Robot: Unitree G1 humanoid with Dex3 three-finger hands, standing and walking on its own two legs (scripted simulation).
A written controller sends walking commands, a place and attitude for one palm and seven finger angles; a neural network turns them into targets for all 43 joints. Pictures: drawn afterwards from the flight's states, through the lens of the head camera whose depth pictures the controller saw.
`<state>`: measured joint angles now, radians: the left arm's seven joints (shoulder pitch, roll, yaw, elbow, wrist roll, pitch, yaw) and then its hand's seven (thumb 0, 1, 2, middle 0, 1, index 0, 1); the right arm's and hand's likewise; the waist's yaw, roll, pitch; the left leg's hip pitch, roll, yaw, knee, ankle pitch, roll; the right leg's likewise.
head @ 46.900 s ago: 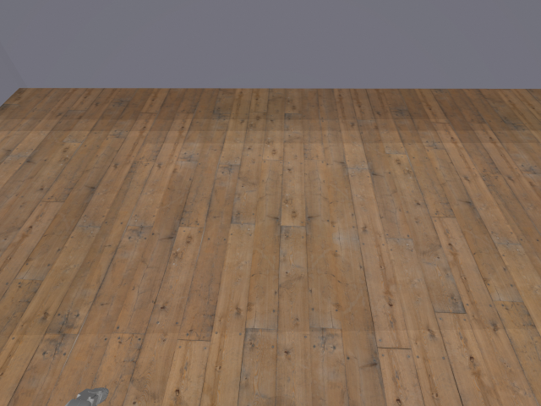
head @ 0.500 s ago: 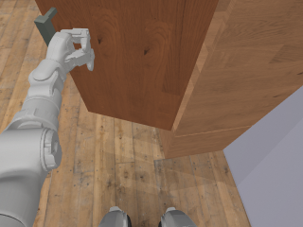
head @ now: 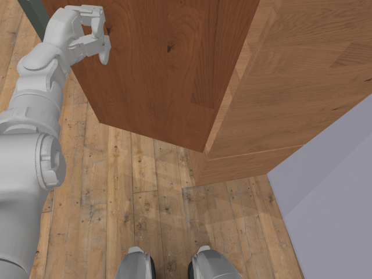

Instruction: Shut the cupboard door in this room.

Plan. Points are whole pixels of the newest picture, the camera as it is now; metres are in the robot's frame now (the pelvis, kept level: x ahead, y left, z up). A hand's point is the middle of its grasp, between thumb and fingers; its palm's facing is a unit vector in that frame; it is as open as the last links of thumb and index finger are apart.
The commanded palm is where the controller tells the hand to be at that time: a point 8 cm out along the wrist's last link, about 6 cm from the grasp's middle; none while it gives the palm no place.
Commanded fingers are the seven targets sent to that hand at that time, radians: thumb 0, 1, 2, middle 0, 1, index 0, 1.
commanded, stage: push the door shut along its arc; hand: left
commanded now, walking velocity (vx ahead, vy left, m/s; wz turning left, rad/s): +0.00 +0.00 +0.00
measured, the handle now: (55, 29) +0.60 +0.18 +0.13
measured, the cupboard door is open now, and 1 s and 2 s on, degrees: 63 55 55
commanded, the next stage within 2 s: pull the fist back off the door in 0.14 s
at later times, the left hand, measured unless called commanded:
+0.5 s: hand (121, 31) +0.58 +0.06 +0.14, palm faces +0.03 -1.00 -0.05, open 3.2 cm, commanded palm +0.55 +0.09 +0.13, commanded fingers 0.00 0.90 0.90 -1.30 -1.50 -1.30 -1.50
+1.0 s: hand (118, 64) +0.50 +0.07 +0.13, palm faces +0.00 -1.00 -0.01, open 3.1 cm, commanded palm +0.47 +0.11 +0.13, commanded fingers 0.00 0.90 0.90 -1.30 -1.50 -1.30 -1.50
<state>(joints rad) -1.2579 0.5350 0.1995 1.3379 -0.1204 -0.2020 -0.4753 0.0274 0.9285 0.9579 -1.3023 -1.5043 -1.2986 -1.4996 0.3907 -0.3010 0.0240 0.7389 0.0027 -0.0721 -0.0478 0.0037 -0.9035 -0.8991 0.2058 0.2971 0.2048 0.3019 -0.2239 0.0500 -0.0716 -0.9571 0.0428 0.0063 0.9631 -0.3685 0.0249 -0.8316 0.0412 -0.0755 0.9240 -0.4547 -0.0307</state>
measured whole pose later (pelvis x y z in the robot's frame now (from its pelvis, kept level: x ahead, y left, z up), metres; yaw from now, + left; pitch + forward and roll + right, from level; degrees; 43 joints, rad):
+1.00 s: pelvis +0.02 -0.02 +0.03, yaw +0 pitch +14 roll +0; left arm -0.83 0.19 0.19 1.04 -0.09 -0.36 0.04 0.02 0.90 0.91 -1.30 -1.50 -1.30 -1.50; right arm 0.41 -0.28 -0.04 0.69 0.01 0.00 0.05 0.00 -0.91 -0.90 0.20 0.30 0.20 0.30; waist -0.12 0.05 -0.10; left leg -0.70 0.04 0.03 0.80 -0.34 0.00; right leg -0.60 0.04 -0.04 0.79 -0.43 -0.05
